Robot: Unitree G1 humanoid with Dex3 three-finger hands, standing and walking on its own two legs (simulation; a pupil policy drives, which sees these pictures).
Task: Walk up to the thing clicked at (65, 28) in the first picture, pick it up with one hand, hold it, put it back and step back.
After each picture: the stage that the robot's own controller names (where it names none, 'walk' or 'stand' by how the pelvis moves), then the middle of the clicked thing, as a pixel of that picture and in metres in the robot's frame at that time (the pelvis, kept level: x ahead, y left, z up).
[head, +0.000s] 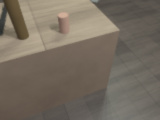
stand; (63, 23) +0.85 +0.14 -0.04
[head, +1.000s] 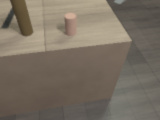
rise first; (70, 24) +0.78 +0.12 -0.03
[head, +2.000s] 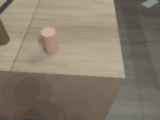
rise first; (50, 41) +0.56 +0.18 -0.01
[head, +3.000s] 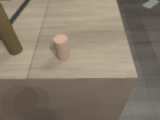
walk; (62, 47) +0.57 +0.13 -0.02
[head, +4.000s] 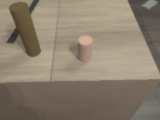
walk; (85, 49) +0.56 +0.00 -0.03
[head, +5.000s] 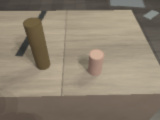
stand; (95, 63) +0.51 -0.04 -0.04
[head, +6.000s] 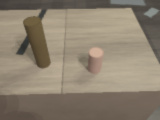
stand; (95, 60) +0.52 -0.04 -0.05
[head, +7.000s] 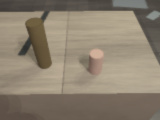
stand; (95, 62) +0.52 -0.04 -0.05
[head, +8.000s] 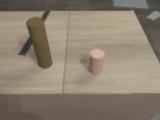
stand; (96, 62) +0.52 -0.04 -0.05
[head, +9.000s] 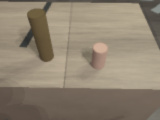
rise first; (99, 56) +0.53 -0.05 -0.04
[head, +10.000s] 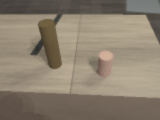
go down; (104, 64) +0.52 -0.06 -0.04
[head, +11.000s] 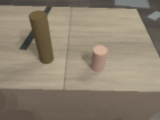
go down; (98, 58) +0.53 -0.07 -0.03
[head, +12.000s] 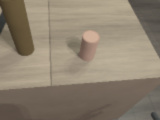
go down; (88, 46) +0.51 -0.06 +0.01
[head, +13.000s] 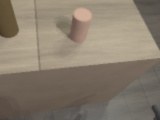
close in; (80, 26) +0.54 -0.05 +0.04
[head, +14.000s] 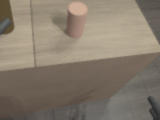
close; (76, 21) +0.55 -0.05 +0.05
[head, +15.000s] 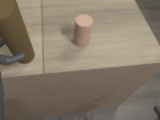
lift; (82, 31) +0.54 -0.05 +0.04
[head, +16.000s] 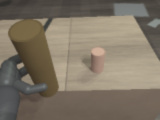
lift; (97, 60) +0.55 -0.06 -0.02
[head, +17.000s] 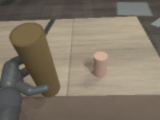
hold; (100, 64) +0.53 -0.06 -0.03
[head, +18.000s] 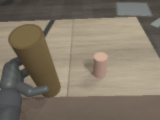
hold; (100, 65) +0.53 -0.06 -0.03
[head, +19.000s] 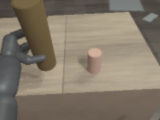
crouch; (94, 61) +0.54 -0.06 -0.03
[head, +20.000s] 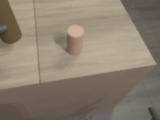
lower; (75, 40) +0.53 -0.04 -0.01
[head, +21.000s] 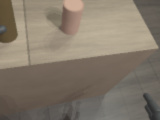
lower; (71, 17) +0.55 -0.05 +0.05
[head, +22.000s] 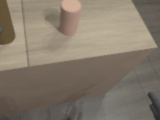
lower; (69, 18) +0.55 -0.04 +0.05
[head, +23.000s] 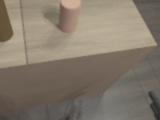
lower; (69, 15) +0.56 -0.05 +0.06
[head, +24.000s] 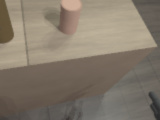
lower; (69, 16) +0.56 -0.05 +0.05
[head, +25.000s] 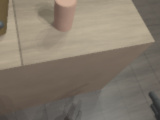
open; (64, 12) +0.55 -0.04 +0.06
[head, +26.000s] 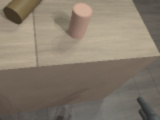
sink last; (79, 22) +0.55 -0.06 +0.04
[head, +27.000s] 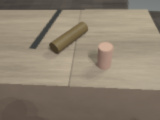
sink last; (104, 56) +0.54 -0.05 +0.01
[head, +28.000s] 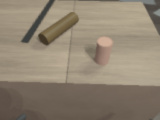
stand; (103, 51) +0.54 -0.06 +0.01
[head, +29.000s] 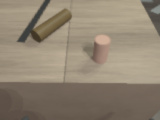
stand; (101, 49) +0.54 -0.06 +0.02
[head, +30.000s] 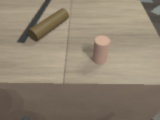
stand; (100, 50) +0.53 -0.05 +0.02
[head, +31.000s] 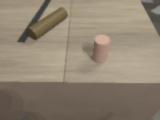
stand; (100, 49) +0.54 -0.05 +0.02
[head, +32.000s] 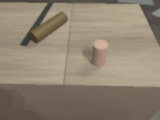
stand; (99, 53) +0.54 -0.05 -0.01
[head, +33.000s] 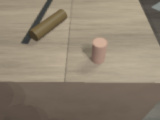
walk; (98, 51) +0.55 -0.05 -0.04
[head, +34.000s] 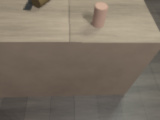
walk; (99, 15) +0.74 -0.07 -0.02
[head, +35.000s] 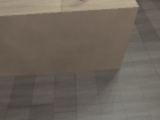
walk; out of the picture +1.04 +0.04 -0.02
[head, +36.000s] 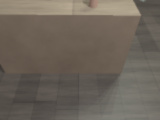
stand; out of the picture +1.14 -0.06 -0.03
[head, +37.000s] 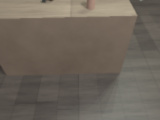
stand; (91, 0) +1.16 -0.05 -0.05
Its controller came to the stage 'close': yes
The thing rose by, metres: 0.00
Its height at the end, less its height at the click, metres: +0.00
